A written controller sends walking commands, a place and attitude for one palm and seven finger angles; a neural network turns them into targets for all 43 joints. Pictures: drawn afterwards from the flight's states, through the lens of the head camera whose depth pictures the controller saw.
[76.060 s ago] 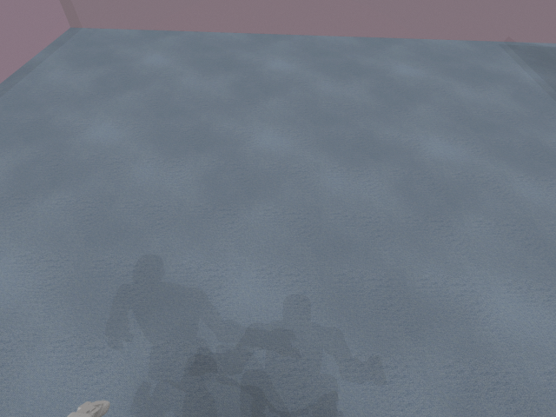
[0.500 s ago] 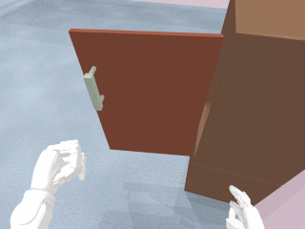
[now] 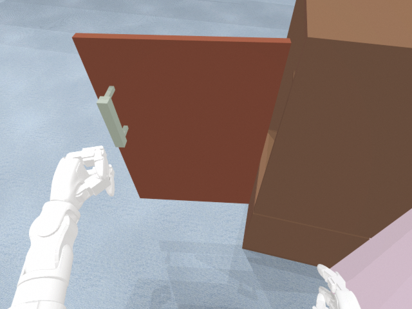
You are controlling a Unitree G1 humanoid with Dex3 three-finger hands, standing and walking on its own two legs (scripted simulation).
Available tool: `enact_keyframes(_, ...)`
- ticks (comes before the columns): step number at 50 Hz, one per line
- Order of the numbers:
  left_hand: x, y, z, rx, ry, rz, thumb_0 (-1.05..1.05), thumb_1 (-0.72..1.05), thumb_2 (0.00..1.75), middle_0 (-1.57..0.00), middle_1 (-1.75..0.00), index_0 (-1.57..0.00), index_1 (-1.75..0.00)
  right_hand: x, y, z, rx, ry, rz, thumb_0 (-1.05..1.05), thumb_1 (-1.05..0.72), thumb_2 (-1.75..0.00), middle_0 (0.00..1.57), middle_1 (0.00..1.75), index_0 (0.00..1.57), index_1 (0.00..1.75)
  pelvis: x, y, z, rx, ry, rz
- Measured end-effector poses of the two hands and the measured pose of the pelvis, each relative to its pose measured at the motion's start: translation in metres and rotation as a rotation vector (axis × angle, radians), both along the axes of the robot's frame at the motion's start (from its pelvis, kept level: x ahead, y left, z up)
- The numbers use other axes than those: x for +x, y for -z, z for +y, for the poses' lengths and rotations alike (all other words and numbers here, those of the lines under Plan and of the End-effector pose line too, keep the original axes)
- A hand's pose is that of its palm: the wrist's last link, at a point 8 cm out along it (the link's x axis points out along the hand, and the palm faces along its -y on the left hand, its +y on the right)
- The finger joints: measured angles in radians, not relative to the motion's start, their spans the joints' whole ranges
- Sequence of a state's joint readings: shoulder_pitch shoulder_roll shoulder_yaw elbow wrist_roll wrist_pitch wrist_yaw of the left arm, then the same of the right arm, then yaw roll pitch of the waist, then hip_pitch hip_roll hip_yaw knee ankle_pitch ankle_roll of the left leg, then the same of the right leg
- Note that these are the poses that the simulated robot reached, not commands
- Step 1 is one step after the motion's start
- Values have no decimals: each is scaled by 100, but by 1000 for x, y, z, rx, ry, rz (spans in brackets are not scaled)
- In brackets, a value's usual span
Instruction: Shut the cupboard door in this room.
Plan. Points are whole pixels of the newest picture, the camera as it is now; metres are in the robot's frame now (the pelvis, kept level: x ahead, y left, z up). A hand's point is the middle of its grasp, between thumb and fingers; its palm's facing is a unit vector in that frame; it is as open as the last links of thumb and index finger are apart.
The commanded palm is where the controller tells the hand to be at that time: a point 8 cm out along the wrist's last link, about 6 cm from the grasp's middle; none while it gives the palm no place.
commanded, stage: bring the fist close to the handle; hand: left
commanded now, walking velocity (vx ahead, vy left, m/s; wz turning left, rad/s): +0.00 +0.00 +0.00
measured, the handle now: (116, 117) +0.49 +0.24 +0.09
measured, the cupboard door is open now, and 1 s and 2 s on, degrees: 100 100 81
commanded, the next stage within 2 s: push the door shut along its arc in 0.80 s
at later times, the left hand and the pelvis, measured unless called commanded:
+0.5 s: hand (118, 143) +0.41 +0.21 +0.09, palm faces +0.00 -1.00 -0.01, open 3.1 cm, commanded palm +0.38 +0.25 +0.09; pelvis +0.01 +0.01 +0.00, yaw -1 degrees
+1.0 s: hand (120, 144) +0.41 +0.21 +0.09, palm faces -0.01 -1.00 -0.02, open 3.1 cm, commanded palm +0.40 +0.25 +0.09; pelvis +0.01 +0.02 +0.00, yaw -1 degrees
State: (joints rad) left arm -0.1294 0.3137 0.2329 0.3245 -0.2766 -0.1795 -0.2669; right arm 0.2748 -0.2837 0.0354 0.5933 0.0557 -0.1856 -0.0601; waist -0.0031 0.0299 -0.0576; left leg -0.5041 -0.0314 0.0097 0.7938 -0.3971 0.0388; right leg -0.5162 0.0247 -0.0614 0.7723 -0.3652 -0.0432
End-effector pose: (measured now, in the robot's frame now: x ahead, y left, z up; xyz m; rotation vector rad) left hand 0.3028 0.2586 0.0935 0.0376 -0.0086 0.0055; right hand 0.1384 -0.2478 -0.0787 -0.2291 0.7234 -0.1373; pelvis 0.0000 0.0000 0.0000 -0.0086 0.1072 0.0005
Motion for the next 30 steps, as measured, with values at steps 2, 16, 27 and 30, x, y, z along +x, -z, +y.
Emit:
enact_keyframes(2, 7, 0, 0, -2, -1, -1, 2, 90, 90, -131, -150, -130, -150, -2, 2, -1, -2, 6, 15, 1, -91, -90, 21, 30, 20, 30, 0, 0, 1, 0, 1, 4)
enact_keyframes(16, 64, 1, 8, -21, -3, 13, 2, 90, 90, -130, -150, -130, -150, -25, 11, -1, -8, 58, 133, 1, -91, -90, 21, 30, 20, 30, 4, 1, 6, -4, 13, 45)
enact_keyframes(27, 89, 2, 3, -26, 7, 8, 2, 91, 91, -130, -150, -130, -150, -52, 18, 0, -6, 109, 234, 1, -91, -90, 21, 30, 20, 30, 8, 1, 14, -10, 23, 69)
enact_keyframes(30, 87, 4, 2, -23, 9, 8, 2, 91, 91, -130, -150, -130, -150, -56, 18, 2, 1, 119, 246, 1, -91, -90, 21, 30, 20, 30, 9, 0, 16, -10, 29, 68)
